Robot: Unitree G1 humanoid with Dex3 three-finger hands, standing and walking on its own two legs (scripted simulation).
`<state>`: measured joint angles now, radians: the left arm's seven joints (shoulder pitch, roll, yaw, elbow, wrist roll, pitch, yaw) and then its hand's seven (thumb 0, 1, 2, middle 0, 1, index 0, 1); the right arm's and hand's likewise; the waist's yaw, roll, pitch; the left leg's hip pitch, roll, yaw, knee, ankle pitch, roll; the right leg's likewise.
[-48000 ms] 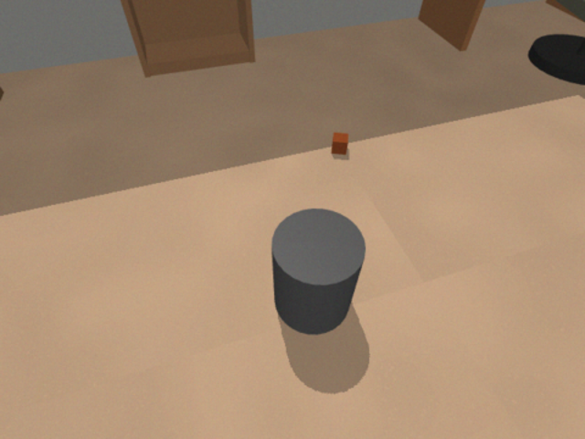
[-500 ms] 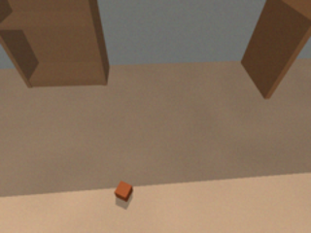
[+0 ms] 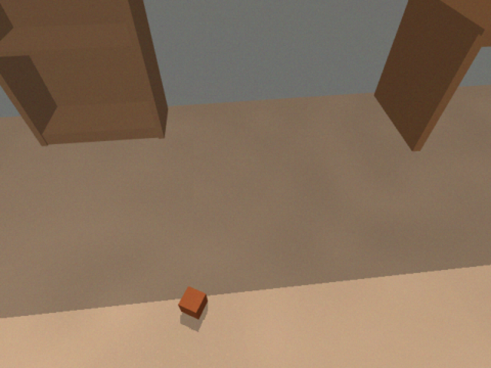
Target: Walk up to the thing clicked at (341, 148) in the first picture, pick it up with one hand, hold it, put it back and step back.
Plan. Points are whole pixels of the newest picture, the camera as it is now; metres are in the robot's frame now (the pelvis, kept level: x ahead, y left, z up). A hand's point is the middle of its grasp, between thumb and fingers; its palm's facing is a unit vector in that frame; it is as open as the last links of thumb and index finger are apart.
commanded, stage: stand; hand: left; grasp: from above
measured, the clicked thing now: (193, 302) +0.48 +0.22 -0.74
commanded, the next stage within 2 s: step back in 1.40 s
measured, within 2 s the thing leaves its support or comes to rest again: neither
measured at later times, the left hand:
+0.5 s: hand out of the picture +0.09 +0.23 -0.15, palm faces -0.01 -0.94 -0.33, open 7.3 cm
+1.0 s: hand out of the picture +0.11 +0.23 -0.15, palm faces -0.02 -0.94 -0.34, open 7.3 cm
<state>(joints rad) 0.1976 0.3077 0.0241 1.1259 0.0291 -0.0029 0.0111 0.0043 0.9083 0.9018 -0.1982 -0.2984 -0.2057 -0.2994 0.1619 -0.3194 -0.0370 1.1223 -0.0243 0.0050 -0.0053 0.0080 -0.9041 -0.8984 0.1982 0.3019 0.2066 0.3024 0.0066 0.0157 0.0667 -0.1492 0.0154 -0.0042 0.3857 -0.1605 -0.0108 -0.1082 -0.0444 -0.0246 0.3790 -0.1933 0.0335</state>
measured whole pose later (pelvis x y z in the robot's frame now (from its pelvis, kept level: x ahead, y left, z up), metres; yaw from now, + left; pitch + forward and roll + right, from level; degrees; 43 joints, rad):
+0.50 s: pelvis +0.02 -0.01 +0.00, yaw -1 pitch -3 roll +0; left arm 0.12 0.31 0.03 1.13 0.02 0.00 0.00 0.00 0.91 0.90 -0.20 -0.30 -0.21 -0.30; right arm 0.12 -0.32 -0.01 1.14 -0.02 -0.01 -0.01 0.01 -0.90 -0.90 0.20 0.30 0.21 0.30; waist 0.00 0.02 0.06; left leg -0.12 0.03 0.01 0.34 -0.17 -0.03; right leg -0.09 -0.03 -0.02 0.35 -0.20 0.02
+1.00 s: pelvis +0.03 -0.02 +0.00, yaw -1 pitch -3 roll +0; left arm 0.11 0.33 0.02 1.13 0.02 0.00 0.00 0.00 0.91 0.90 -0.20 -0.30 -0.21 -0.30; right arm 0.10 -0.33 -0.01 1.14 -0.02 -0.01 -0.01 0.01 -0.90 -0.90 0.20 0.30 0.21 0.30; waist 0.00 0.01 0.06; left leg -0.10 0.04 0.01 0.32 -0.17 -0.04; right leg -0.08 -0.02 -0.01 0.34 -0.21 0.01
